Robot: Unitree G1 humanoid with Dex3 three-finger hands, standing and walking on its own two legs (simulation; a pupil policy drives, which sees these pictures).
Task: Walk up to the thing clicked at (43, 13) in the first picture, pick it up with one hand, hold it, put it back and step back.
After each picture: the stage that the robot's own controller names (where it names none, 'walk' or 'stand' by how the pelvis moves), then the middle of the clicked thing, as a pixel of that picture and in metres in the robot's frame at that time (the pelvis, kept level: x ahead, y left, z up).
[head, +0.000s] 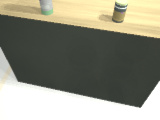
stand; out of the picture +0.90 +0.21 +0.09
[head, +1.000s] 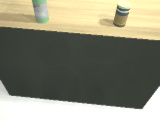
walk; out of the picture +0.79 +0.20 +0.11
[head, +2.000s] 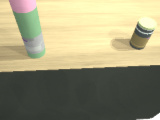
stand; (29, 27) +0.50 +0.18 +0.11
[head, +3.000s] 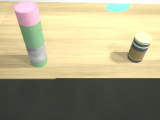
stand; (33, 38) +0.50 +0.19 +0.09
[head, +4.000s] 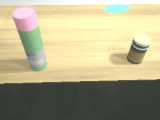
stand; (32, 42) +0.49 +0.20 +0.09
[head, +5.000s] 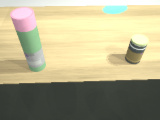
stand; (31, 43) +0.49 +0.20 +0.09
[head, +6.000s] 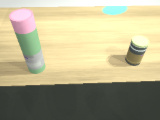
stand; (30, 45) +0.48 +0.20 +0.09
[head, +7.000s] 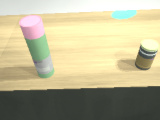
rise first; (39, 50) +0.46 +0.19 +0.09
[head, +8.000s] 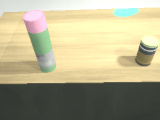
go down; (42, 44) +0.49 +0.20 +0.09
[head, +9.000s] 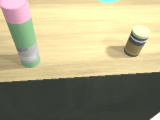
go down; (24, 36) +0.48 +0.17 +0.10
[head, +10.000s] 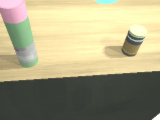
go down; (21, 36) +0.49 +0.19 +0.11
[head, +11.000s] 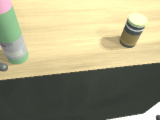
close in; (7, 29) +0.47 +0.20 +0.14
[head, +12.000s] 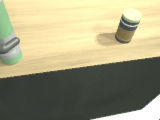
lift; out of the picture +0.48 +0.21 +0.14
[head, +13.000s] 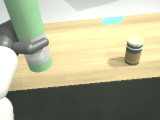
lift; (29, 26) +0.36 +0.13 +0.30
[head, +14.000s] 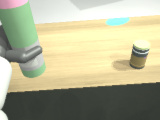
hold; (22, 33) +0.34 +0.16 +0.28
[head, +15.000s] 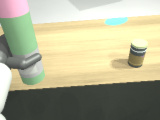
hold; (22, 41) +0.34 +0.16 +0.26
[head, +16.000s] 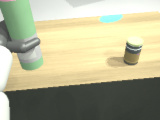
crouch; (21, 27) +0.39 +0.16 +0.27
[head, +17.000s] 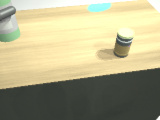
lower; out of the picture +0.48 +0.20 +0.29
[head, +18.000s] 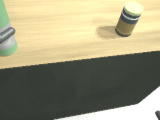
lower; out of the picture +0.50 +0.22 +0.15
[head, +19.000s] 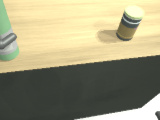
lower; out of the picture +0.48 +0.22 +0.15
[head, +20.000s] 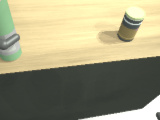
lower; out of the picture +0.48 +0.21 +0.14
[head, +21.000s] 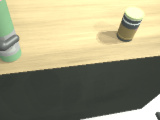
lower; out of the picture +0.48 +0.21 +0.14
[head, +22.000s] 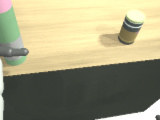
open; (5, 30) +0.46 +0.20 +0.14
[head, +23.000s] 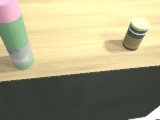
sink last; (14, 36) +0.45 +0.19 +0.13
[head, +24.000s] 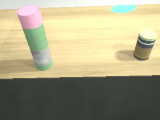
stand; (37, 41) +0.48 +0.20 +0.12
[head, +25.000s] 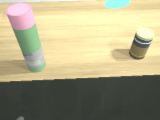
stand; (29, 42) +0.46 +0.20 +0.11
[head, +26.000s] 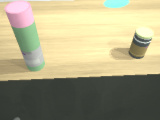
stand; (28, 40) +0.46 +0.20 +0.12
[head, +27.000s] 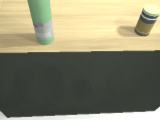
walk; (41, 13) +0.55 +0.15 +0.13
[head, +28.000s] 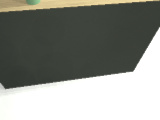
walk; out of the picture +0.81 +0.27 +0.12
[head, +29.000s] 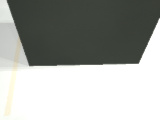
stand; out of the picture +1.16 +0.16 +0.11
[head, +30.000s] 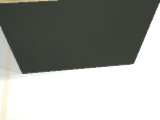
stand; out of the picture +1.09 +0.21 +0.09
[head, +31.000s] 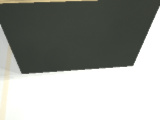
stand; out of the picture +1.09 +0.20 +0.09
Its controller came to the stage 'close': yes
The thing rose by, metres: 0.20
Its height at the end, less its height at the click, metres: +0.00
